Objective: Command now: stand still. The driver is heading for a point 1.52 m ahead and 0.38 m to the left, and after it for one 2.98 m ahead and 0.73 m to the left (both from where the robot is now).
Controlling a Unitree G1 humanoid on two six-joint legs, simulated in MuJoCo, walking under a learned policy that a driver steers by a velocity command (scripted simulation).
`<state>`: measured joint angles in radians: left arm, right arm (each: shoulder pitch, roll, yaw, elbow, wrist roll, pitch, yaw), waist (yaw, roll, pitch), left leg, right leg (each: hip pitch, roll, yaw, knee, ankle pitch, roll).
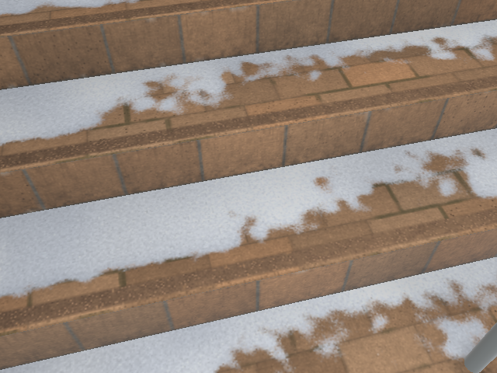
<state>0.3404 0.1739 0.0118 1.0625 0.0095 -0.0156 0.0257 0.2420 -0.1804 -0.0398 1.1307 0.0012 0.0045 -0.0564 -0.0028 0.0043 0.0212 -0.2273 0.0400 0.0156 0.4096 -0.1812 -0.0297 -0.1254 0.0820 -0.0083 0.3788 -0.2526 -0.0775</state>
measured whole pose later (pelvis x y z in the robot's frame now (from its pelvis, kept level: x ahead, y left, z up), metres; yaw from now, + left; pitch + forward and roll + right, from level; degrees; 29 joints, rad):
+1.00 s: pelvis +0.04 +0.01 +0.00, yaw +0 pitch +1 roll +0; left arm 0.45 0.20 0.04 1.01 -0.01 -0.04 0.05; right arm 0.31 -0.17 -0.04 1.12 0.04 -0.05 -0.03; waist 0.03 -0.02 -0.04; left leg -0.42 0.04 0.04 0.98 -0.48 0.03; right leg -0.07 0.08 0.01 0.34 -0.30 -0.11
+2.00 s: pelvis +0.56 +0.21 +0.19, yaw +1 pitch +3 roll -4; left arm 0.00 0.10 -0.05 0.74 0.01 -0.02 0.00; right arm 0.58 -0.11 -0.01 1.08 0.02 -0.12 -0.02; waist -0.01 0.00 0.02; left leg -0.15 0.01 0.02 0.82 -0.09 0.08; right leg -0.84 0.04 -0.26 1.17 -0.40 -0.21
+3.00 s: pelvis +1.15 +0.24 +0.46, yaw +0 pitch +6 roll -3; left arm -0.05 0.06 -0.06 0.65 0.00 0.00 -0.02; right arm 0.55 -0.06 0.02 1.13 0.01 -0.13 -0.04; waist -0.08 0.04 -0.04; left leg 0.09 0.06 0.07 0.12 -0.28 0.03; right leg -1.16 -0.09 -0.17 1.37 -0.34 -0.12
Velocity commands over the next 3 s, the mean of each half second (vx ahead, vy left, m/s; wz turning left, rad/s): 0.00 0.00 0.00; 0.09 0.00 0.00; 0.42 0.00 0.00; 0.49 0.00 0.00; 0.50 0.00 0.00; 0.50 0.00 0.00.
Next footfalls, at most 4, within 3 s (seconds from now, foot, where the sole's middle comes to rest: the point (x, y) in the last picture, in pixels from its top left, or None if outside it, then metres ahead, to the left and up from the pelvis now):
1.32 left None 0.37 0.27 -0.63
1.94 right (195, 239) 0.72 0.16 -0.47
2.46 left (128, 111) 1.02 0.35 -0.32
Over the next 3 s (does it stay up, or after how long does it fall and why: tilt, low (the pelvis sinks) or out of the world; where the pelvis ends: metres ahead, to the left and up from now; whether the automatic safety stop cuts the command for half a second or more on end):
stays up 1.15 0.24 0.46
